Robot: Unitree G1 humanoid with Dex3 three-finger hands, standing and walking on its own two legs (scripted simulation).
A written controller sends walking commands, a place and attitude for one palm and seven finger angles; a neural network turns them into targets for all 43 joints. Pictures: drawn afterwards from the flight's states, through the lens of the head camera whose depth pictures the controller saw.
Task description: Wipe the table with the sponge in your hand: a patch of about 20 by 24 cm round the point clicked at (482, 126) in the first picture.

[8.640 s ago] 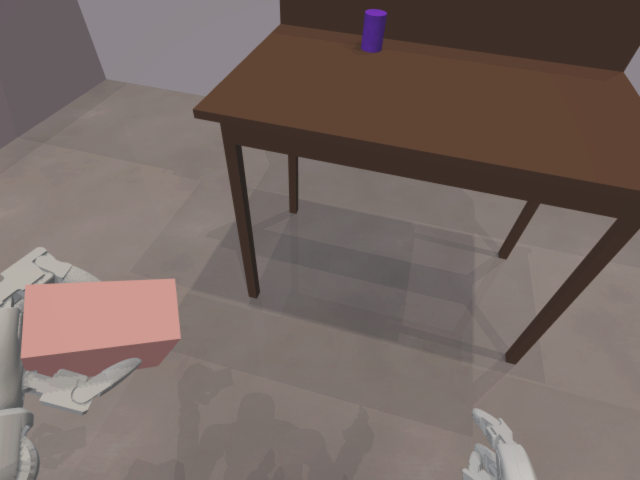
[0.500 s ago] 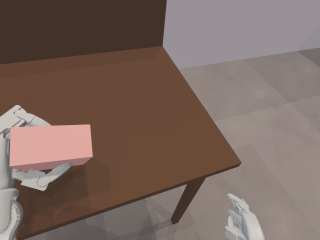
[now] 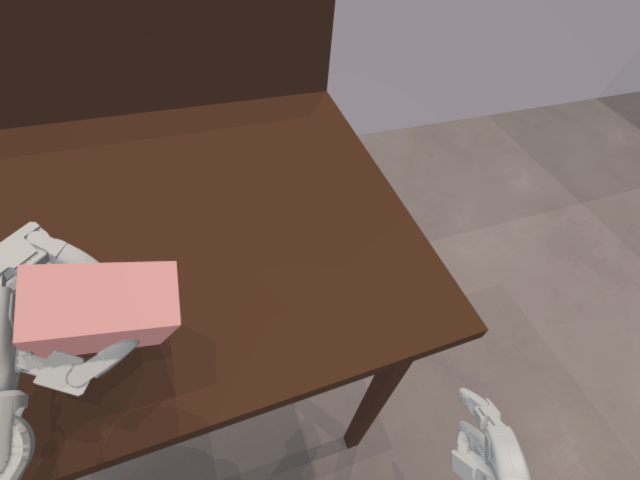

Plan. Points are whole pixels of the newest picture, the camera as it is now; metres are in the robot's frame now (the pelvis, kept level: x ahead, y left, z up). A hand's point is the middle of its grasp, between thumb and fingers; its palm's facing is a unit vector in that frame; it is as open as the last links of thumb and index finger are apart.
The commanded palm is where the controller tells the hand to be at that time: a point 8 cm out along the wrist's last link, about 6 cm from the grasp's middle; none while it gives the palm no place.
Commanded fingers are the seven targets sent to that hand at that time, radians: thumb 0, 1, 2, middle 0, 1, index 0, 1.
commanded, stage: look again from close up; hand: left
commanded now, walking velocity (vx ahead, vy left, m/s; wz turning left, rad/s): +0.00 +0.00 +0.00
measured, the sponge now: (124, 310) +0.23 +0.22 +0.14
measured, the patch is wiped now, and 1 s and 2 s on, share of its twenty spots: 0.00 0.00 0.00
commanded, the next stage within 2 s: shuffle to correct the standing spot in 0.16 s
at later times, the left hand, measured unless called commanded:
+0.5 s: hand (88, 321) +0.21 +0.23 +0.16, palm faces +0.38 -0.86 -0.35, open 9.9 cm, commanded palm +0.15 +0.26 +0.18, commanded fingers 0.00 0.10 1.30 -1.20 -1.60 -1.20 -1.60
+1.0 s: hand (88, 396) +0.15 +0.21 +0.16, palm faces +0.34 -0.83 -0.44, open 9.9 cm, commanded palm +0.08 +0.24 +0.18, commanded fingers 0.00 0.10 1.30 -1.20 -1.60 -1.20 -1.60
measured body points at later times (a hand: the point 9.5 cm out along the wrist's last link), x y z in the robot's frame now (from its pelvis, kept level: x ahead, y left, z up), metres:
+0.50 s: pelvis -0.02 -0.01 +0.00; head +0.01 +0.01 +0.45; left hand +0.18 +0.28 +0.18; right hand +0.17 -0.24 -0.06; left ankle -0.01 +0.07 -0.74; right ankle +0.04 -0.13 -0.74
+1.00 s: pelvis -0.07 -0.05 +0.00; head -0.01 +0.00 +0.44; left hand +0.12 +0.25 +0.18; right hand +0.08 -0.28 -0.09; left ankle -0.07 +0.05 -0.74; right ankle -0.04 -0.15 -0.70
